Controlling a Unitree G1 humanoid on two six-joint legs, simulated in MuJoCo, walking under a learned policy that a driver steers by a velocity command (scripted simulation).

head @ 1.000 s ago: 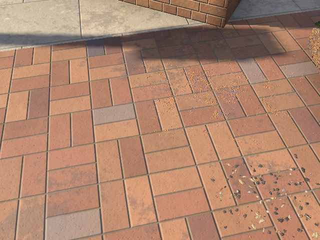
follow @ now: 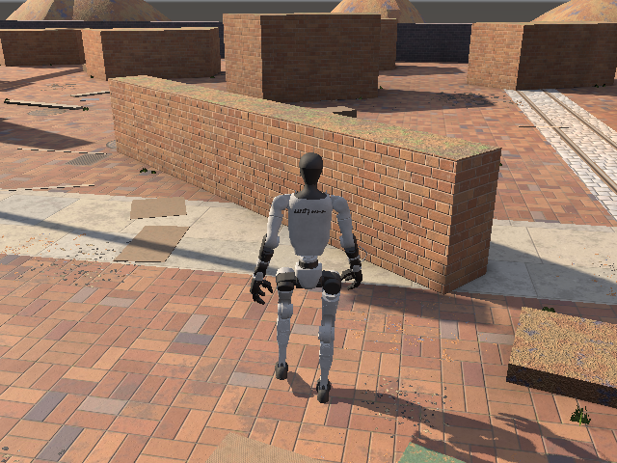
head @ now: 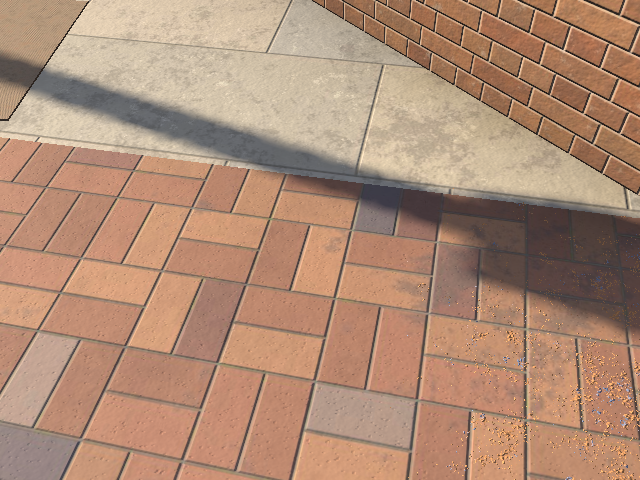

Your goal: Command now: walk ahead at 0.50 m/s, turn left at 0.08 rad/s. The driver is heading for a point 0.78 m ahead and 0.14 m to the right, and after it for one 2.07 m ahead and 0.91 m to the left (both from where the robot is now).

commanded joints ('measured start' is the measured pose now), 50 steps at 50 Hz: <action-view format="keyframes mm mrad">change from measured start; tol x32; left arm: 1 14 115 20 -38 -5 -15 0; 34 -399 29 0 -184 23 72 -46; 50 -97 180 62 -94 -14 28 11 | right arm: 1 -94 -17 11 -82 5 -11 8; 8 -207 -41 12 -123 13 -22 -4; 13 279 -249 -59 9 -28 -45 -39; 50 82 -59 -14 -65 -8 1 -25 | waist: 1 -6 -126 40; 13 -123 234 -304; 50 -58 -50 -14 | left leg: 1 -19 14 54 -159 109 -19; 11 455 -87 99 -510 46 85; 14 823 351 -579 -667 -142 246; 19 463 184 -123 -799 98 120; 38 737 206 276 -429 1036 73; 40 509 178 287 21 721 41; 41 68 4 268 397 -181 -13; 42 -110 -97 39 546 -336 -25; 50 10 48 21 133 -78 -81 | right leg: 1 -26 -232 145 -135 275 -121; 11 70 -238 71 296 646 -58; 14 -535 -55 93 983 -321 -11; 30 -586 -145 3 542 192 28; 39 -186 32 -113 310 -80 -140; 42 408 -418 815 45 -55 -396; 50 -73 -188 303 -42 382 -223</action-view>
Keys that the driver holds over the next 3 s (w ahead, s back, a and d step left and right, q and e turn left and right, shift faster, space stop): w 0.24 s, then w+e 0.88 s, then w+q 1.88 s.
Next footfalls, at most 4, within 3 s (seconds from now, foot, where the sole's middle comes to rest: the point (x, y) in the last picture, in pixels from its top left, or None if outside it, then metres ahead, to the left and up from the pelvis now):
0.22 left None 0.27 0.12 -0.79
0.80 right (394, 464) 0.53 -0.08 -0.78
1.34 left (384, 319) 0.88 -0.07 -0.79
1.86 right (482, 257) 1.08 -0.34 -0.78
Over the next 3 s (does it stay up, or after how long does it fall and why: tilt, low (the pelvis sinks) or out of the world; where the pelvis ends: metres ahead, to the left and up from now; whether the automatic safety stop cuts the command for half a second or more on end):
stays up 1.54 -0.12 -0.01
